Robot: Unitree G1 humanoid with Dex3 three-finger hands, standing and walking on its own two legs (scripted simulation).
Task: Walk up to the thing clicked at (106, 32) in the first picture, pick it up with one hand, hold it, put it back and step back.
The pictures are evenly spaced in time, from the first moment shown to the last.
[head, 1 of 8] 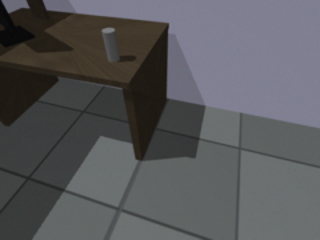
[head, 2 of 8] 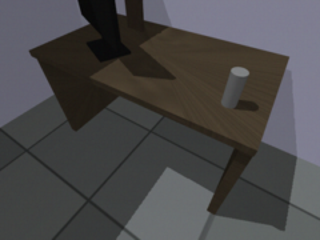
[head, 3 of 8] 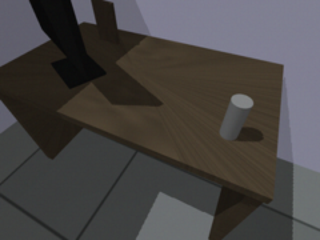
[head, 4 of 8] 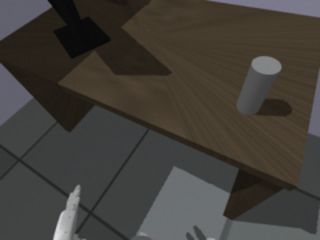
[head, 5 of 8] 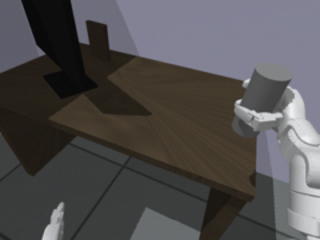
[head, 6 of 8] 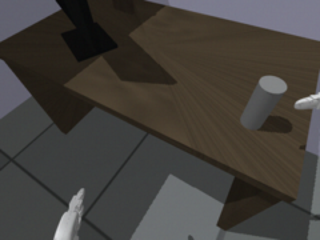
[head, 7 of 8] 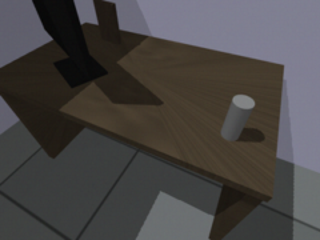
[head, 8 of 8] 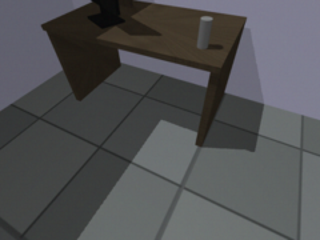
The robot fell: no
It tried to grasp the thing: yes
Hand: right
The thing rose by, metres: 0.23
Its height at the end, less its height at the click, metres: +0.00
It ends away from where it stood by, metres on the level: 0.01
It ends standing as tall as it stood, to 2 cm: yes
